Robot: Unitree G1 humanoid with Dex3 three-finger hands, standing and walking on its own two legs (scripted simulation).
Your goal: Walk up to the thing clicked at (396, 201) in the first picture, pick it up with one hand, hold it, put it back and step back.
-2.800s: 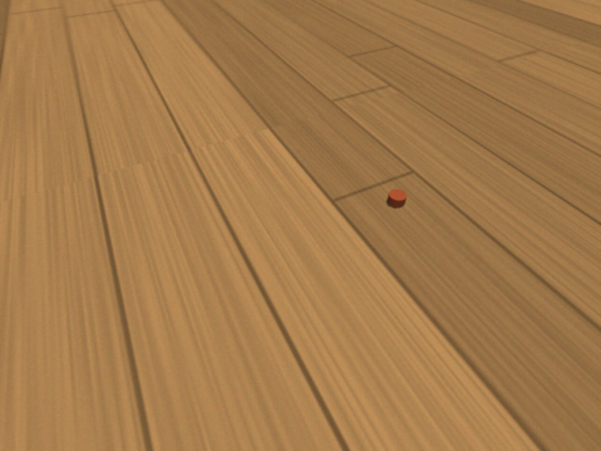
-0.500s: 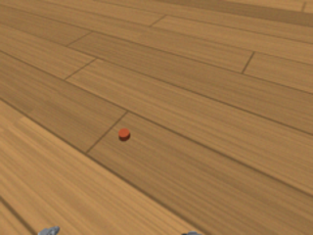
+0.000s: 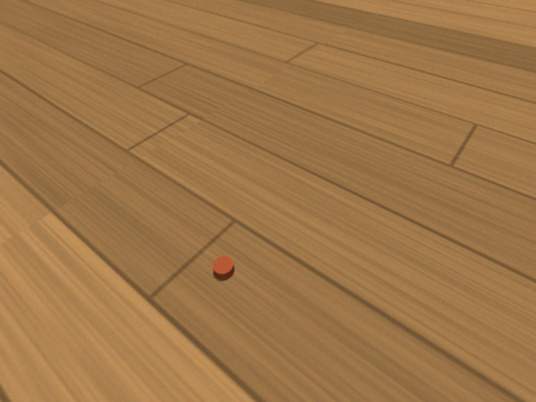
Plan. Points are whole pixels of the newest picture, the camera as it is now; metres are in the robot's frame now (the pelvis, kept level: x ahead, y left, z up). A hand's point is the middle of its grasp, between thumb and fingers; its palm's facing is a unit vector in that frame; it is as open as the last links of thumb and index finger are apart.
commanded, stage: walk up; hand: left
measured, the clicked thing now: (223, 267) +0.79 +0.27 -0.74
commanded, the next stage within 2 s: none
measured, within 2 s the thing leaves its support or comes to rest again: neither
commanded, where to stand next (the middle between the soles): +0.39 +0.03 m, yaw +0 degrees
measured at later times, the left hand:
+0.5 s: hand (138, 339) +0.27 +0.28 -0.13, palm faces -0.08 -0.91 -0.41, open 7.4 cm
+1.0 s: hand (142, 311) +0.34 +0.30 -0.16, palm faces -0.01 -0.93 -0.37, open 7.4 cm
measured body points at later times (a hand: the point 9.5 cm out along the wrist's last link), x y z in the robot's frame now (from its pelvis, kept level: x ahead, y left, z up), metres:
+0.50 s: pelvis +0.18 +0.00 -0.01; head +0.20 -0.02 +0.44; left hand +0.27 +0.32 -0.10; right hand +0.21 -0.32 -0.14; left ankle +0.12 +0.15 -0.73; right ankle +0.28 -0.12 -0.74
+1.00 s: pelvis +0.29 +0.03 -0.01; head +0.31 +0.04 +0.43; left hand +0.34 +0.35 -0.14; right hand +0.37 -0.28 -0.12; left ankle +0.37 +0.15 -0.73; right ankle +0.28 -0.11 -0.72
